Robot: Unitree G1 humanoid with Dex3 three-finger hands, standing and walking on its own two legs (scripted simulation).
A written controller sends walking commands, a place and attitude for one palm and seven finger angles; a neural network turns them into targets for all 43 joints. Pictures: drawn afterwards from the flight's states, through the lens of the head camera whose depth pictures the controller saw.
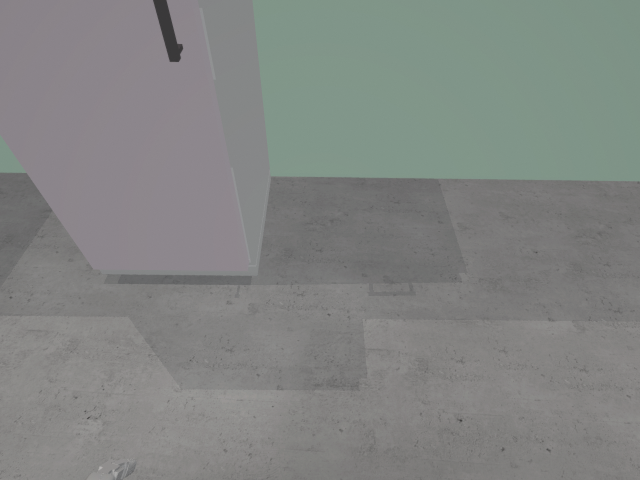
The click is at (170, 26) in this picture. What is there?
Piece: fridge door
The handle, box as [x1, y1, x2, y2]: [153, 0, 182, 61]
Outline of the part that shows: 153,0 170,61 178,61 180,58 179,53 182,49 181,44 176,43 166,0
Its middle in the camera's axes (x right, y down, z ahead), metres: -0.31 -0.49 +0.72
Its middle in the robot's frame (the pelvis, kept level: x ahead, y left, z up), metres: +0.88 +0.36 +0.26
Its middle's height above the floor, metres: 1.04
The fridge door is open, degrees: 0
